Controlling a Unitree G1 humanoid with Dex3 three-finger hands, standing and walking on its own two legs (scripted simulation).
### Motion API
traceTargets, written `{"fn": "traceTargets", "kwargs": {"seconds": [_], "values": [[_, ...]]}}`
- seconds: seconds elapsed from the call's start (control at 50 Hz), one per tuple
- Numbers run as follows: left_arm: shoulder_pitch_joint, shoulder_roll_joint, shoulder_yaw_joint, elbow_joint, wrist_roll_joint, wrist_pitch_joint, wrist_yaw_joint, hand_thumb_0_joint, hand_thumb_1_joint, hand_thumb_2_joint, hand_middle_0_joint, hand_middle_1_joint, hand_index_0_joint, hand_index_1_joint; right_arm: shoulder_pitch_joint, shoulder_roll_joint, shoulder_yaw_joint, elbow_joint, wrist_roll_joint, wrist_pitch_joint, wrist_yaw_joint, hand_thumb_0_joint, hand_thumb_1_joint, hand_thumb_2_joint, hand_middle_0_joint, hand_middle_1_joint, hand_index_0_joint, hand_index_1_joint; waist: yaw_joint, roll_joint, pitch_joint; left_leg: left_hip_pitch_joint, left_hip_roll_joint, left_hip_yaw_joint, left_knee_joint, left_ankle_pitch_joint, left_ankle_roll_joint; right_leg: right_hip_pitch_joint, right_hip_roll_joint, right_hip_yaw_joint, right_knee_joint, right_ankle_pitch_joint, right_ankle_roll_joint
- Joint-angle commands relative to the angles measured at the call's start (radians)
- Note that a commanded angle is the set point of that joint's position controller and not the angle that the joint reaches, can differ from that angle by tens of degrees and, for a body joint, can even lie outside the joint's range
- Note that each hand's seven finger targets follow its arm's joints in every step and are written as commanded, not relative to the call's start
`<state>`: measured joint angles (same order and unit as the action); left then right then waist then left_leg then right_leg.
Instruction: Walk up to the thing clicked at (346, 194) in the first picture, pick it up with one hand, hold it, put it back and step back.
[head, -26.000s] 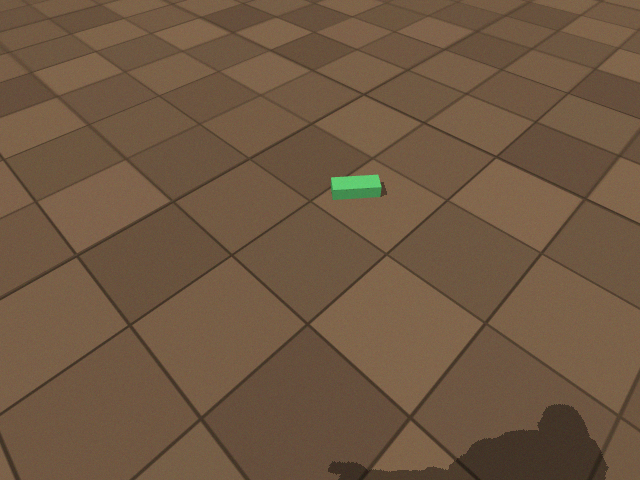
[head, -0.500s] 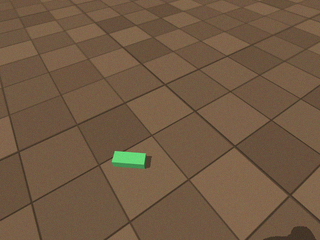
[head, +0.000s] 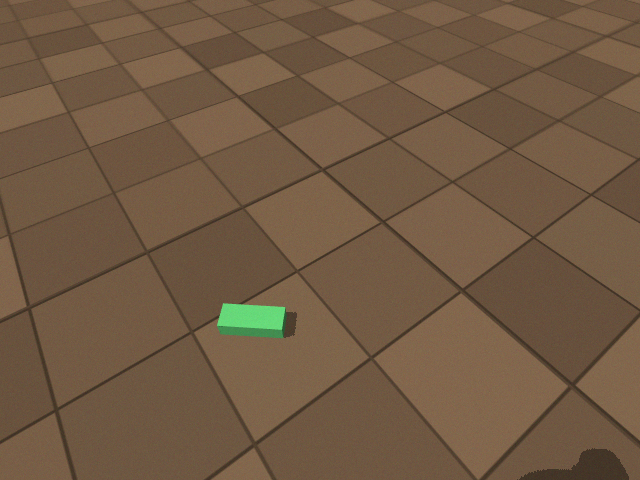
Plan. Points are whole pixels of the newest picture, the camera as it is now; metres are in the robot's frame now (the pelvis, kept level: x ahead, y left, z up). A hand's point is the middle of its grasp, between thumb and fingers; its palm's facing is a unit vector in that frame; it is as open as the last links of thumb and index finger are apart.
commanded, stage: stand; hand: left
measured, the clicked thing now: (252, 320) +0.76 +0.26 -0.75
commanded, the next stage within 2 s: walk up in 0.10 s
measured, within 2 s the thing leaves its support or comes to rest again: neither
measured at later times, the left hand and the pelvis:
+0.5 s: hand out of the picture +0.10 +0.35 -0.18, palm faces +0.01 -0.94 -0.34, open 7.4 cm; pelvis +0.08 +0.07 -0.02, yaw +2 degrees
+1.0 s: hand (177, 333) +0.39 +0.27 -0.15, palm faces -0.06 -0.94 -0.34, open 7.4 cm; pelvis +0.26 +0.02 -0.02, yaw -1 degrees
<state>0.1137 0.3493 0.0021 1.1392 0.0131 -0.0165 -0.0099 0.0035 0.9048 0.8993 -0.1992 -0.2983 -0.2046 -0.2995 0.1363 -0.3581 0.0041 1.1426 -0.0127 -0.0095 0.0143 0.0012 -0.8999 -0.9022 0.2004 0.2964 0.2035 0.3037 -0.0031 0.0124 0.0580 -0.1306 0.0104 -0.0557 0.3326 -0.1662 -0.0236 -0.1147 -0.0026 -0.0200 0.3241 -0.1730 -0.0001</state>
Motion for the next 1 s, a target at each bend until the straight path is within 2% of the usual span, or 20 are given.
{"fn": "traceTargets", "kwargs": {"seconds": [0.0, 0.06, 0.08, 0.12, 0.14, 0.18, 0.28, 0.34, 0.36, 0.38, 0.4, 0.42, 0.48, 0.64, 0.74, 0.86, 0.9, 0.92, 0.94, 0.98], "values": [[-0.043, 0.225, 0.038, -0.059, -0.008, -0.02, 0.013, 0.0, 0.9, 0.9, -0.2, -0.3, -0.2, -0.3, -0.046, -0.212, -0.036, -0.064, 0.005, -0.023, -0.018, 0.0, -0.9, -0.9, 0.2, 0.3, 0.2, 0.3, 0.006, -0.011, -0.086, -0.01, 0.106, -0.079, -0.045, 0.115, 0.035, 0.037, -0.126, 0.101, -0.052, 0.08, -0.018], [-0.045, 0.222, 0.034, -0.06, -0.007, -0.021, 0.014, 0.0, 0.9, 0.9, -0.2, -0.3, -0.2, -0.3, -0.047, -0.209, -0.034, -0.063, 0.006, -0.02, -0.019, 0.0, -0.9, -0.9, 0.2, 0.3, 0.2, 0.3, 0.004, -0.027, -0.07, -0.016, 0.104, -0.077, -0.04, 0.089, 0.036, 0.019, -0.125, 0.103, -0.067, 0.052, -0.016], [0.027, 0.287, 0.099, -0.105, 0.008, -0.025, -0.007, 0.0, 0.9, 0.9, -0.2, -0.3, -0.2, -0.3, 0.022, -0.264, -0.08, -0.11, -0.006, -0.028, 0.002, 0.0, -0.9, -0.9, 0.2, 0.3, 0.2, 0.3, 0.018, -0.052, -0.152, -0.079, 0.038, -0.061, 0.05, -0.373, 0.097, 0.113, -0.073, 0.1, -0.017, -0.401, -0.065], [0.108, 0.318, 0.123, -0.096, 0.025, -0.024, -0.013, 0.0, 0.9, 0.9, -0.2, -0.3, -0.2, -0.3, -0.034, -0.254, -0.087, -0.14, -0.023, -0.021, 0.015, 0.0, -0.9, -0.9, 0.2, 0.3, 0.2, 0.3, 0.074, -0.114, -0.006, -0.381, -0.014, 0.017, 0.233, -0.461, 0.069, 0.146, -0.196, 0.278, -0.122, -0.676, -0.131], [0.124, 0.344, 0.139, -0.11, 0.026, -0.029, -0.01, 0.0, 0.9, 0.9, -0.2, -0.3, -0.2, -0.3, -0.06, -0.237, -0.091, -0.169, -0.027, -0.019, 0.017, 0.0, -0.9, -0.9, 0.2, 0.3, 0.2, 0.3, 0.087, -0.189, 0.033, -0.458, -0.008, 0.048, 0.427, -0.343, 0.054, 0.13, -0.328, 0.408, -0.225, -0.693, -0.192], [0.106, 0.333, 0.147, -0.153, 0.026, -0.04, -0.008, 0.0, 0.9, 0.9, -0.2, -0.3, -0.2, -0.3, -0.036, -0.236, -0.102, -0.18, -0.024, -0.031, 0.019, 0.0, -0.9, -0.9, 0.2, 0.3, 0.2, 0.3, 0.081, -0.119, 0.1, -0.52, 0.073, -0.008, 0.464, -0.269, 0.041, 0.146, -0.381, 0.414, -0.211, -0.44, -0.26], [0.048, 0.313, 0.139, -0.227, 0.028, -0.04, -0.027, 0.0, 0.9, 0.9, -0.2, -0.3, -0.2, -0.3, 0.034, -0.206, -0.115, -0.211, -0.023, -0.047, 0.045, 0.0, -0.9, -0.9, 0.2, 0.3, 0.2, 0.3, 0.028, -0.185, 0.038, -0.261, 0.059, 0.062, 0.32, -0.234, 0.039, 0.0, -0.238, 0.177, -0.145, -0.311, -0.198], [-0.038, 0.271, 0.123, -0.281, 0.024, -0.023, -0.036, 0.0, 0.9, 0.9, -0.2, -0.3, -0.2, -0.3, 0.275, -0.231, -0.154, -0.149, -0.025, -0.057, 0.031, 0.0, -0.9, -0.9, 0.2, 0.3, 0.2, 0.3, -0.111, -0.097, -0.004, 0.163, 0.014, 0.1, 0.164, 0.008, 0.031, -0.311, -0.144, 0.038, 0.146, -0.285, -0.126], [0.001, 0.202, 0.101, -0.288, 0.024, -0.016, -0.037, 0.0, 0.9, 0.9, -0.2, -0.3, -0.2, -0.3, 0.383, -0.293, -0.18, -0.123, -0.03, -0.062, 0.017, 0.0, -0.9, -0.9, 0.2, 0.3, 0.2, 0.3, -0.156, 0.127, -0.042, 0.294, 0.058, -0.004, 0.108, -0.108, 0.041, -0.437, -0.053, -0.035, 0.436, -0.349, -0.096], [0.074, 0.128, 0.077, -0.292, 0.021, -0.01, -0.034, 0.0, 0.9, 0.9, -0.2, -0.3, -0.2, -0.3, 0.446, -0.375, -0.191, -0.129, -0.049, -0.068, 0.002, 0.0, -0.9, -0.9, 0.2, 0.3, 0.2, 0.3, -0.162, 0.343, -0.044, 0.266, 0.261, -0.393, -0.056, -0.447, 0.079, -0.585, 0.091, 0.038, 0.732, -0.474, -0.063], [0.13, 0.21, 0.098, -0.271, 0.01, 0.002, -0.026, 0.0, 0.9, 0.9, -0.2, -0.3, -0.2, -0.3, 0.3, -0.408, -0.19, -0.195, -0.037, -0.074, -0.001, 0.0, -0.9, -0.9, 0.2, 0.3, 0.2, 0.3, -0.096, 0.197, -0.032, 0.083, 0.374, -0.655, -0.226, -0.746, 0.152, -0.534, 0.067, 0.166, 0.814, -0.41, -0.068], [0.167, 0.278, 0.109, -0.258, 0.002, 0.008, -0.024, 0.0, 0.9, 0.9, -0.2, -0.3, -0.2, -0.3, 0.185, -0.429, -0.189, -0.237, -0.016, -0.072, 0.001, 0.0, -0.9, -0.9, 0.2, 0.3, 0.2, 0.3, -0.046, 0.157, 0.037, -0.04, 0.404, -0.653, -0.261, -0.821, 0.202, -0.486, 0.005, 0.204, 0.831, -0.348, -0.074], [0.247, 0.297, 0.119, -0.202, -0.005, 0.0, -0.03, 0.0, 0.9, 0.9, -0.2, -0.3, -0.2, -0.3, 0.1, -0.307, -0.15, -0.294, -0.009, -0.09, -0.001, 0.0, -0.9, -0.9, 0.2, 0.3, 0.2, 0.3, 0.021, 0.085, 0.053, -0.024, 0.284, -0.31, -0.147, -0.444, 0.177, -0.458, -0.051, 0.196, 0.771, -0.172, -0.052], [0.147, 0.253, 0.11, -0.281, 0.008, 0.004, -0.058, 0.0, 0.9, 0.9, -0.2, -0.3, -0.2, -0.3, 0.214, -0.302, -0.153, -0.314, 0.0, -0.112, -0.008, 0.0, -0.9, -0.9, 0.2, 0.3, 0.2, 0.3, -0.024, 0.096, 0.091, 0.031, 0.26, -0.076, -0.142, 0.005, 0.21, -0.47, -0.073, 0.129, 0.544, -0.02, 0.009], [0.041, 0.198, 0.095, -0.347, 0.006, -0.001, -0.069, 0.0, 0.9, 0.9, -0.2, -0.3, -0.2, -0.3, 0.284, -0.292, -0.146, -0.324, 0.007, -0.105, -0.015, 0.0, -0.9, -0.9, 0.2, 0.3, 0.2, 0.3, -0.052, 0.106, 0.056, 0.125, 0.215, 0.032, -0.026, 0.418, 0.155, -0.426, -0.071, 0.047, 0.358, 0.042, -0.022], [0.12, 0.2, 0.115, -0.33, 0.011, -0.009, -0.058, 0.0, 0.9, 0.9, -0.2, -0.3, -0.2, -0.3, 0.254, -0.286, -0.13, -0.382, 0.008, -0.08, -0.03, 0.0, -0.9, -0.9, 0.2, 0.3, 0.2, 0.3, 0.014, 0.034, -0.031, 0.001, 0.198, 0.059, 0.227, 0.5, 0.15, -0.077, -0.014, -0.034, 0.196, 0.049, -0.073], [0.313, 0.32, 0.167, -0.308, 0.016, -0.027, -0.045, 0.0, 0.9, 0.9, -0.2, -0.3, -0.2, -0.3, 0.328, -0.214, -0.1, -0.402, 0.015, -0.082, -0.027, 0.0, -0.9, -0.9, 0.2, 0.3, 0.2, 0.3, 0.091, -0.221, -0.187, -0.175, 0.079, 0.11, 0.647, 0.16, 0.098, 0.222, -0.154, 0.186, 0.112, 0.003, -0.147], [0.323, 0.376, 0.176, -0.324, 0.001, -0.029, -0.04, 0.0, 0.9, 0.9, -0.2, -0.3, -0.2, -0.3, 0.364, -0.192, -0.089, -0.408, 0.026, -0.081, -0.028, 0.0, -0.9, -0.9, 0.2, 0.3, 0.2, 0.3, 0.083, -0.356, -0.227, -0.404, -0.065, 0.125, 0.839, -0.338, 0.066, 0.351, -0.369, 0.568, 0.022, 0.011, -0.265], [0.293, 0.372, 0.178, -0.335, -0.01, -0.024, -0.036, 0.0, 0.9, 0.9, -0.2, -0.3, -0.2, -0.3, 0.314, -0.275, -0.105, -0.383, 0.015, -0.072, -0.041, 0.0, -0.9, -0.9, 0.2, 0.3, 0.2, 0.3, 0.098, -0.27, -0.172, -0.436, -0.01, 0.054, 0.892, -0.406, 0.064, 0.269, -0.412, 0.634, 0.001, -0.046, -0.321], [0.239, 0.31, 0.158, -0.36, -0.021, -0.016, -0.025, 0.0, 0.9, 0.9, -0.2, -0.3, -0.2, -0.3, 0.266, -0.281, -0.111, -0.366, 0.025, -0.079, -0.038, 0.0, -0.9, -0.9, 0.2, 0.3, 0.2, 0.3, 0.074, -0.144, -0.083, -0.413, 0.013, -0.035, 0.933, -0.337, 0.063, 0.11, -0.334, 0.411, -0.002, 0.092, -0.298]]}}
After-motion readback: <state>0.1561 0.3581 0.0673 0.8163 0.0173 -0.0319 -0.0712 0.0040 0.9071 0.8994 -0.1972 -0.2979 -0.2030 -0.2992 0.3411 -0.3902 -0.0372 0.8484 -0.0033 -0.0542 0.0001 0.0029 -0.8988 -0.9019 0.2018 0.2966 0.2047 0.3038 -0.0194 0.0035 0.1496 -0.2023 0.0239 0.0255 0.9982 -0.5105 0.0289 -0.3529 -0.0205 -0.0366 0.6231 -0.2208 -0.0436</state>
